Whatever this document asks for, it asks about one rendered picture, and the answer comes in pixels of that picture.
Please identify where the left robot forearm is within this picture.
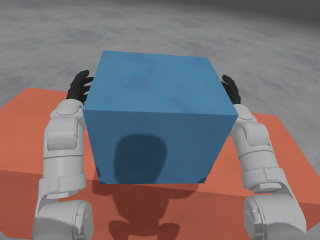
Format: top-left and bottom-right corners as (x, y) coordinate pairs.
(32, 99), (87, 240)

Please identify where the robot right hand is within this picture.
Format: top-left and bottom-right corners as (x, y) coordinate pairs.
(221, 75), (241, 105)

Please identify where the carton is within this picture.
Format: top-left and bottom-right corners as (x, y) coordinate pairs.
(82, 50), (239, 184)

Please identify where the robot left hand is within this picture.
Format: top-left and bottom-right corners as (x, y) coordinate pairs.
(66, 70), (94, 106)

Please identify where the right robot forearm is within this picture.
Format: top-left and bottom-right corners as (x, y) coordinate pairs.
(229, 104), (307, 233)

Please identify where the right robot upper arm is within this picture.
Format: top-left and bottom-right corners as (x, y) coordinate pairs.
(243, 193), (320, 240)

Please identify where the pedestal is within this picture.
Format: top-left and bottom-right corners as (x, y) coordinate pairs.
(0, 87), (320, 240)

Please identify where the left robot upper arm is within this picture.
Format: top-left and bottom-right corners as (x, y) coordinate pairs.
(33, 199), (94, 240)

